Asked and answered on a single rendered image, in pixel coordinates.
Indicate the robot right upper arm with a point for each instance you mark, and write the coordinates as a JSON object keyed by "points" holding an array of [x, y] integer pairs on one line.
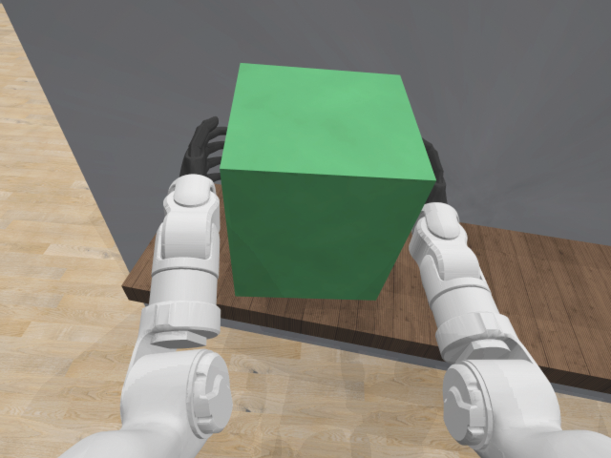
{"points": [[507, 409]]}

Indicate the right robot forearm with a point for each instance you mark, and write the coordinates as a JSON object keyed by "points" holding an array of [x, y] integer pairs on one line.
{"points": [[469, 326]]}

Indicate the left robot forearm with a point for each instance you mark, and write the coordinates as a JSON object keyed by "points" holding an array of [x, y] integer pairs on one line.
{"points": [[182, 310]]}

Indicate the robot left upper arm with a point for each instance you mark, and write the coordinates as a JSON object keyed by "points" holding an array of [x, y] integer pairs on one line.
{"points": [[172, 403]]}

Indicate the carton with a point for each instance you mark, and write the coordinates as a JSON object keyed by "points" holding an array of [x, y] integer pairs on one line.
{"points": [[323, 175]]}

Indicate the table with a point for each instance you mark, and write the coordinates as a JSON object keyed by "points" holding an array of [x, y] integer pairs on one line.
{"points": [[555, 292]]}

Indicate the right robot hand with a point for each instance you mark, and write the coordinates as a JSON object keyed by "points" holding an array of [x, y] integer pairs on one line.
{"points": [[438, 193]]}

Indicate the left robot hand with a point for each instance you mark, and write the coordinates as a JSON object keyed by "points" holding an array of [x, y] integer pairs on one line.
{"points": [[195, 160]]}

